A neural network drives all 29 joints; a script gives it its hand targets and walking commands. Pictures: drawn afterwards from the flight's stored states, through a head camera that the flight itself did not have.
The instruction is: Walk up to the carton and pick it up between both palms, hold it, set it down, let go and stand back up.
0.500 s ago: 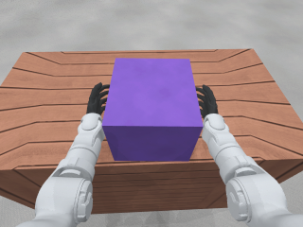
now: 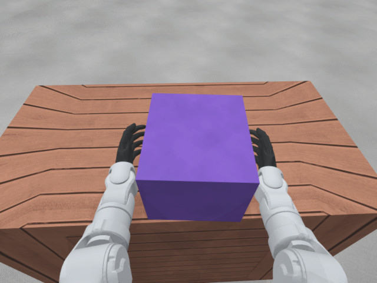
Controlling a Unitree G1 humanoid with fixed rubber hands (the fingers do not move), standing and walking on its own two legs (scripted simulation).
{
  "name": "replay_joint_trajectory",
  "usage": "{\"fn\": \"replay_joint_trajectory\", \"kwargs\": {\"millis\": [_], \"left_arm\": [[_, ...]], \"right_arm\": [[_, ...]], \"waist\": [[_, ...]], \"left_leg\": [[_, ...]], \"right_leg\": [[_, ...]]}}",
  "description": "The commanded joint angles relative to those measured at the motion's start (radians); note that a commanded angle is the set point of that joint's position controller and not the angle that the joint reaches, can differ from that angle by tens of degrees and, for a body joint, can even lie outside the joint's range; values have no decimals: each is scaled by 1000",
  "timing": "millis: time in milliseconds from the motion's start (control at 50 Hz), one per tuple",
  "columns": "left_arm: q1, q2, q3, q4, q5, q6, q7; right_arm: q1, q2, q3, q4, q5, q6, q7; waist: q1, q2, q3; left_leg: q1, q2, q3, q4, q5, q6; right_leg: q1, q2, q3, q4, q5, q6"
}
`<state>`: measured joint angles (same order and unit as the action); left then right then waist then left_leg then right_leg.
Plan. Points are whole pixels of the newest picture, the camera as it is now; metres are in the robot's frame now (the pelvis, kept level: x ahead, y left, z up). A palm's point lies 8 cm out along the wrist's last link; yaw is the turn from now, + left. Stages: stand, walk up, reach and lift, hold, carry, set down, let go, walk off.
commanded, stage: reach and lift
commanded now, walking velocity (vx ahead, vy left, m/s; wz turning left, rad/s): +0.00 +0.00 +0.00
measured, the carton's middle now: (195, 156) +0.41 +0.02 +0.03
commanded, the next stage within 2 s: none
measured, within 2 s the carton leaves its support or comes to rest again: leaves its support in 0.76 s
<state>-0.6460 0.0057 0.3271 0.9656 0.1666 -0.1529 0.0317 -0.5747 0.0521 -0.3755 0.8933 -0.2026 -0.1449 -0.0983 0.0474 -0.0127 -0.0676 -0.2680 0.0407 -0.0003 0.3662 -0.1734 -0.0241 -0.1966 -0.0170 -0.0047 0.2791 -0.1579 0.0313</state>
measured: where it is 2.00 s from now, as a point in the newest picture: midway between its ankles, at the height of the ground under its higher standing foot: outside the picture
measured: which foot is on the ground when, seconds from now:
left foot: down 0.00-1.00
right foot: down 0.00-1.00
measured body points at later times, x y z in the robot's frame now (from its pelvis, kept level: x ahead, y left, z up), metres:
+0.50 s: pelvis +0.00 -0.01 +0.00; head +0.02 +0.01 +0.45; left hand +0.38 +0.18 +0.06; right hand +0.39 -0.14 +0.05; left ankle +0.00 +0.13 -0.75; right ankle -0.01 -0.14 -0.75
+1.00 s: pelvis +0.00 -0.01 +0.00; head +0.01 +0.02 +0.45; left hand +0.38 +0.18 +0.08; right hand +0.39 -0.14 +0.07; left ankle +0.00 +0.13 -0.75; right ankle -0.01 -0.14 -0.75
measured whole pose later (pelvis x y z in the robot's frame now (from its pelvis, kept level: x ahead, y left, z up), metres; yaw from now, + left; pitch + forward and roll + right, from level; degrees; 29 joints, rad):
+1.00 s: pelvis +0.00 -0.01 +0.00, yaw +1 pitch +4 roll -1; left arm -0.62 -0.03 0.35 0.80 0.26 -0.13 0.00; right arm -0.55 0.05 -0.35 0.90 -0.21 -0.31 -0.13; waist 0.06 -0.05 -0.05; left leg -0.25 0.05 -0.01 0.31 -0.13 -0.04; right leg -0.17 -0.01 -0.04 0.22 -0.13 0.02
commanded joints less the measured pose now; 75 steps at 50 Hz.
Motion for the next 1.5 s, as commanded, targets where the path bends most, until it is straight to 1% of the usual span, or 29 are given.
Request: {"fn": "replay_joint_trajectory", "kwargs": {"millis": [0,60,140,260,280,320,360,380,400,440,460,560,640,660,760,780,820,860,880,920,960,1040,1140,1160,1180,1200,1260,1360,1480], "left_arm": [[-506,-571,-291,-116,59,-7,-162],[-539,-566,-314,-142,30,-2,-167],[-517,-573,-288,-129,56,13,-183],[-562,-566,-296,-171,68,20,-188],[-557,-563,-282,-167,74,22,-185],[-546,-563,-283,-176,75,26,-181],[-528,-574,-284,-178,91,34,-184],[-524,-577,-286,-193,90,30,-183],[-522,-591,-306,-197,84,27,-182],[-509,-599,-313,-215,88,28,-175],[-522,-594,-315,-200,79,32,-175],[-498,-595,-297,-216,94,51,-178],[-469,-605,-317,-253,95,44,-169],[-470,-617,-334,-263,94,43,-165],[-502,-610,-325,-275,105,37,-153],[-525,-625,-333,-286,97,31,-149],[-530,-624,-335,-286,102,17,-142],[-550,-640,-359,-288,100,-6,-137],[-563,-635,-346,-276,118,-19,-135],[-594,-634,-345,-268,113,-47,-130],[-587,-599,-314,-234,128,-60,-133],[-561,-595,-267,-192,162,-72,-150],[-583,-572,-254,-173,172,-68,-155],[-564,-557,-242,-145,179,-59,-157],[-578,-571,-241,-183,179,-57,-155],[-588,-576,-269,-193,169,-55,-152],[-590,-595,-312,-229,145,-54,-140],[-614,-625,-373,-251,123,-49,-126],[-593,-683,-502,-359,36,1,-108]], "right_arm": [[-637,561,393,-145,-38,-77,167],[-641,567,404,-164,-32,-84,161],[-622,582,399,-156,-64,-84,146],[-635,594,375,-184,-82,-103,139],[-649,597,370,-195,-84,-111,142],[-637,580,375,-195,-84,-116,141],[-618,583,369,-182,-85,-118,137],[-613,584,372,-165,-81,-123,136],[-602,583,380,-172,-72,-129,134],[-604,576,395,-179,-56,-135,132],[-610,569,391,-175,-60,-136,128],[-611,583,414,-188,-42,-132,122],[-593,560,443,-196,-17,-152,125],[-600,562,451,-191,-18,-158,123],[-629,522,421,-201,-37,-184,126],[-652,529,426,-220,-51,-195,127],[-681,538,423,-232,-54,-217,133],[-704,524,415,-238,-68,-258,128],[-710,529,409,-205,-77,-271,125],[-742,524,421,-215,-92,-306,120],[-720,528,386,-168,-120,-317,112],[-703,514,380,-118,-146,-344,104],[-684,505,346,-46,-160,-340,99],[-681,494,334,-27,-153,-335,98],[-714,503,340,-48,-147,-339,98],[-711,500,338,-60,-145,-344,97],[-742,502,391,-96,-95,-356,95],[-774,515,443,-116,-65,-349,87],[-776,521,578,-233,55,-300,78]], "waist": [[19,24,-420],[8,15,-448],[0,-23,-416],[-3,20,-466],[8,12,-488],[0,9,-461],[-2,40,-448],[5,31,-457],[-11,34,-461],[0,63,-457],[-12,38,-452],[7,16,-413],[3,55,-433],[8,40,-451],[6,50,-459],[13,31,-486],[16,21,-518],[1,23,-569],[3,41,-558],[2,22,-589],[6,13,-538],[12,-7,-507],[8,-15,-436],[5,-29,-395],[23,-26,-413],[2,-9,-445],[17,16,-509],[16,33,-586],[5,40,-666]], "left_leg": [[202,-52,100,4,483,-52],[192,-48,96,-10,432,-50],[166,-60,108,-25,400,-37],[140,-64,111,-40,333,-33],[139,-66,116,-37,353,-37],[135,-62,110,-37,354,-38],[156,-62,115,-38,356,-45],[164,-63,105,-32,393,-41],[185,-61,106,-26,418,-46],[208,-59,104,-21,462,-53],[212,-55,99,-14,460,-51],[187,-57,102,-31,415,-38],[250,-53,98,-10,511,-55],[259,-54,97,-5,535,-59],[238,-48,101,-17,454,-53],[260,-45,102,-19,459,-56],[262,-49,101,-13,479,-52],[264,-42,102,-8,505,-60],[246,-47,105,-11,490,-53],[241,-38,104,-12,490,-51],[193,-41,114,-44,401,-33],[202,-50,128,-60,397,-29],[176,-51,133,-94,298,-8],[175,-52,141,-96,292,-8],[182,-50,138,-97,308,-5],[199,-47,137,-88,342,-12],[249,-47,134,-49,449,-28],[243,-47,129,-29,473,-37],[331,-42,102,7,578,-47]], "right_leg": [[202,58,-55,13,291,-9],[214,59,-54,15,274,-10],[255,46,-51,10,302,3],[277,36,-44,13,276,-1],[286,36,-50,22,295,5],[280,36,-55,11,285,4],[273,33,-64,10,280,-1],[278,39,-63,6,300,-3],[261,43,-68,-1,314,-5],[252,46,-74,3,321,-5],[238,52,-73,-6,319,-7],[255,51,-65,-5,291,-4],[232,57,-71,-13,329,-11],[228,70,-77,-12,340,-12],[188,62,-84,-28,246,-19],[178,68,-86,-32,240,-20],[188,65,-88,-25,268,-20],[193,70,-96,-22,317,-18],[198,64,-88,-25,315,-20],[205,60,-96,-19,340,-19],[226,51,-85,-23,318,-12],[257,43,-95,-26,345,-5],[246,37,-82,-42,275,-7],[237,29,-83,-47,267,-7],[245,39,-80,-49,265,-10],[243,44,-84,-49,278,-16],[242,51,-75,-41,361,-25],[237,57,-90,-34,363,-20],[201,71,-82,-30,400,-27]]}}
